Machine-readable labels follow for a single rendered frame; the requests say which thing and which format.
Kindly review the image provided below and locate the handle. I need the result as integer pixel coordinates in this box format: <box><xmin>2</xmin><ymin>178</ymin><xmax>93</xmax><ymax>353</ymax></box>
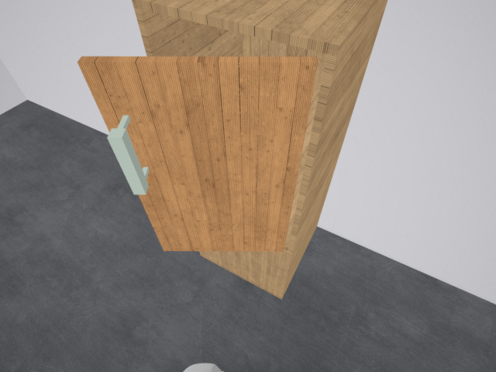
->
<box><xmin>107</xmin><ymin>115</ymin><xmax>149</xmax><ymax>195</ymax></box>

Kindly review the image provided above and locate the cupboard door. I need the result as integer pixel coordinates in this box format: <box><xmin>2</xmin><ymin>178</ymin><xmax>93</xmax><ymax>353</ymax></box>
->
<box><xmin>77</xmin><ymin>57</ymin><xmax>318</xmax><ymax>252</ymax></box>

